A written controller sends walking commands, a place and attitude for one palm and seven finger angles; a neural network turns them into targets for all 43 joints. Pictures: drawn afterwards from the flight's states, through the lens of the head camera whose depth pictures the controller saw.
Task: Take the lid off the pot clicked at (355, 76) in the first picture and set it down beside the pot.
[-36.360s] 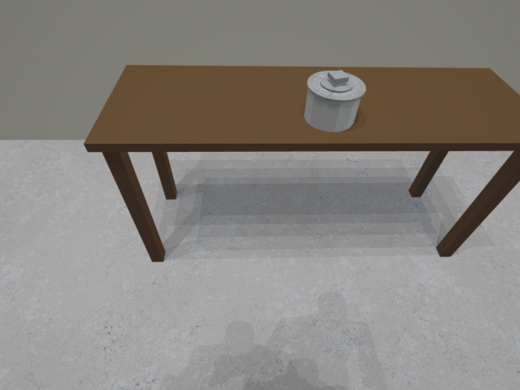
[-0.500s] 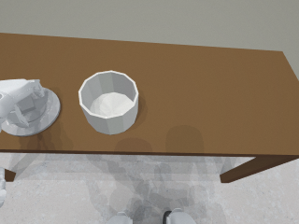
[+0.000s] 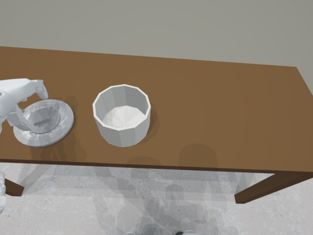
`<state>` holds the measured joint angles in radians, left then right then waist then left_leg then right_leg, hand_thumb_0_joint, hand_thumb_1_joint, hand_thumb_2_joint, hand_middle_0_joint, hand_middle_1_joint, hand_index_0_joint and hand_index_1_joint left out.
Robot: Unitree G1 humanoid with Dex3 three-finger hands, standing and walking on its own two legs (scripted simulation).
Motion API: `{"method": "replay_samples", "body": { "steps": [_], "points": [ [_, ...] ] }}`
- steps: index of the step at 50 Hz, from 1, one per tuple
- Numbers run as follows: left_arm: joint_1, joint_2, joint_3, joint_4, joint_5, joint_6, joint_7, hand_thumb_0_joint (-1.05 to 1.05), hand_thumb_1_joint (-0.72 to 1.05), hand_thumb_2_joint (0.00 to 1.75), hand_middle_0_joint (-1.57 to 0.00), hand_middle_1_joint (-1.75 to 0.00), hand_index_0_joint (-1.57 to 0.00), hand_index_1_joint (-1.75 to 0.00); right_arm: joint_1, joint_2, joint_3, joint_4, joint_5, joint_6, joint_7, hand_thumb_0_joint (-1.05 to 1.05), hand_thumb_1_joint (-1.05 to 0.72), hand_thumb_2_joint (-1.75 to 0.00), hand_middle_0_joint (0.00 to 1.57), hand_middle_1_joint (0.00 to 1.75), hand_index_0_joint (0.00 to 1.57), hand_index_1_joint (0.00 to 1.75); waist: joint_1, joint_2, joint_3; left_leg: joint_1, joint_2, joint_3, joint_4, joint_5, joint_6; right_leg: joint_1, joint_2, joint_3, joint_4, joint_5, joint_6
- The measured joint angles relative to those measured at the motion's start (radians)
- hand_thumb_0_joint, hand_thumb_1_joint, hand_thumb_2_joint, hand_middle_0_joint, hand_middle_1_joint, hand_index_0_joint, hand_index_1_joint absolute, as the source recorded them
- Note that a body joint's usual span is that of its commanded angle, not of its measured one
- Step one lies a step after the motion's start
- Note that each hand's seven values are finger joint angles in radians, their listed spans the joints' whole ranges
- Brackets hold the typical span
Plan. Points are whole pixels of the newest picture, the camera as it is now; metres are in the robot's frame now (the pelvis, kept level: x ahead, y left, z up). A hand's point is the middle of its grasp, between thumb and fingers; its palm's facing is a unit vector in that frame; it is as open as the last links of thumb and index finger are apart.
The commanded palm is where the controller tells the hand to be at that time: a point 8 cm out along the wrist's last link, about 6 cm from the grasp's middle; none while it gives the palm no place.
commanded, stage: raise the empty hand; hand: left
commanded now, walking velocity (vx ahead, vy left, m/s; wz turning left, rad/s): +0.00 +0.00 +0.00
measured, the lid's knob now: (40, 116) +0.44 +0.34 -0.02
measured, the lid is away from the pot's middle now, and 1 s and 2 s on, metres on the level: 0.24 0.24 0.24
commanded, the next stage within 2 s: draw the hand back to the body in 0.76 s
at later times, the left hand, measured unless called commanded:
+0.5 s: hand (13, 94) +0.42 +0.35 +0.10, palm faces -0.42 -0.09 -0.91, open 10.9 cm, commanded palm +0.44 +0.34 +0.17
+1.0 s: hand (8, 88) +0.42 +0.34 +0.12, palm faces -0.36 -0.08 -0.93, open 10.9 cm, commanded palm +0.41 +0.33 +0.18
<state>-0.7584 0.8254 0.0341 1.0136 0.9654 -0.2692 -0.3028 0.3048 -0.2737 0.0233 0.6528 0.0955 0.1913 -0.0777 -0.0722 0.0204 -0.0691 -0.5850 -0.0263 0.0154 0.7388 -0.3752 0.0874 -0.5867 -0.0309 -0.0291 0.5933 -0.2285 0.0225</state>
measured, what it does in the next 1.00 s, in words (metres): stands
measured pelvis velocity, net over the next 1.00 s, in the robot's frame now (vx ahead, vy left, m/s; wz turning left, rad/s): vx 0.02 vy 0.00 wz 0.02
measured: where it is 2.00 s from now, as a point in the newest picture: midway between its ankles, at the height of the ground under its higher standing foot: outside the picture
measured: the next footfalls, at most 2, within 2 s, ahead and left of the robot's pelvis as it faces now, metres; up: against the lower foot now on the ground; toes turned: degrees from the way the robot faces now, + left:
none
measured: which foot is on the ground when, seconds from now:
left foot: down 0.00-1.00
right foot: down 0.00-1.00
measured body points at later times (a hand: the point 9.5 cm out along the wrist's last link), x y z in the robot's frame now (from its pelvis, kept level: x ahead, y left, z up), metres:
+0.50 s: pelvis +0.01 +0.01 +0.01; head +0.08 +0.03 +0.46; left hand +0.44 +0.35 +0.15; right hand +0.07 -0.26 -0.10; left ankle -0.01 +0.06 -0.72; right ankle +0.03 -0.17 -0.71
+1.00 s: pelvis +0.02 +0.00 +0.02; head +0.07 +0.01 +0.47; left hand +0.43 +0.34 +0.18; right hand +0.11 -0.26 -0.10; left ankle -0.01 +0.06 -0.72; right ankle +0.03 -0.17 -0.71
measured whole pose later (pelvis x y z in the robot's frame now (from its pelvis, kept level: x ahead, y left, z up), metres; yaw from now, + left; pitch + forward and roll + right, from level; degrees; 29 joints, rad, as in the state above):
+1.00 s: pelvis +0.02 +0.00 +0.02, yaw +1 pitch +9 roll -3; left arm -0.72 0.82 0.07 0.81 0.91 -0.25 -0.39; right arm 0.26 -0.27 0.02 0.63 0.08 0.21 -0.05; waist -0.06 0.03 -0.04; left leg -0.39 -0.06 0.00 0.54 -0.30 0.09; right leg -0.39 -0.05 -0.03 0.41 -0.17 0.02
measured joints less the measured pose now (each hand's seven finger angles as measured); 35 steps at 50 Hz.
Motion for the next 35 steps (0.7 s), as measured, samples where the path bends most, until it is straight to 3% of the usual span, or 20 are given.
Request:
{"method": "replay_samples", "body": {
  "steps": [35],
  "points": [
    [-0.054, 0.005, -0.015, -0.103, -0.022, 0.045, -0.087, 0.00, 0.07, 0.49, -0.32, -0.95, -0.31, -0.96, -0.020, -0.006, -0.005, -0.005, -0.004, 0.000, 0.015, 0.01, -0.91, -0.90, 0.20, 0.30, 0.20, 0.29, 0.011, 0.012, 0.027, 0.161, -0.027, -0.006, -0.160, 0.056, 0.011, 0.164, -0.021, -0.003, -0.154, 0.049, -0.006]
  ]
}}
